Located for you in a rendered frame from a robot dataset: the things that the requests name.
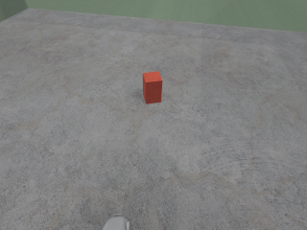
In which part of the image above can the carton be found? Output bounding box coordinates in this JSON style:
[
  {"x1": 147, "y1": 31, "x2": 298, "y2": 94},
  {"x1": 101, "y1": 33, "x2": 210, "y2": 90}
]
[{"x1": 142, "y1": 71, "x2": 163, "y2": 104}]

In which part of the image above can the left robot thigh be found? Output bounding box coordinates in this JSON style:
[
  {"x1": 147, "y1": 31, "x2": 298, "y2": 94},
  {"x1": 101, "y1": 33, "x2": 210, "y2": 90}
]
[{"x1": 102, "y1": 217, "x2": 130, "y2": 230}]

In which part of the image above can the left robot shin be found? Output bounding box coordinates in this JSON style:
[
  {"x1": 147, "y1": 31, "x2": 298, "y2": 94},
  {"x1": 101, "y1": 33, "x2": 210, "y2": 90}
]
[{"x1": 113, "y1": 214, "x2": 123, "y2": 218}]

